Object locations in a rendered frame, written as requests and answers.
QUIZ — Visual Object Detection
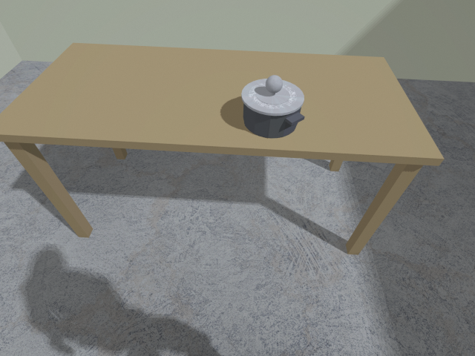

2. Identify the lid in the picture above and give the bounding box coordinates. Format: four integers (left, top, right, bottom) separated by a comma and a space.
241, 79, 304, 116

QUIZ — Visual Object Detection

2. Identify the knob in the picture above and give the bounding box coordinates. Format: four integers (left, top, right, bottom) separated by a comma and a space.
266, 75, 283, 93

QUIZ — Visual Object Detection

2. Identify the table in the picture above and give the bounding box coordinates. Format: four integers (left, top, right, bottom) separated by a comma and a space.
0, 43, 444, 255

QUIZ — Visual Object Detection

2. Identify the pot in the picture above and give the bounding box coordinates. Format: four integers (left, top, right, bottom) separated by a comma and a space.
243, 103, 305, 138

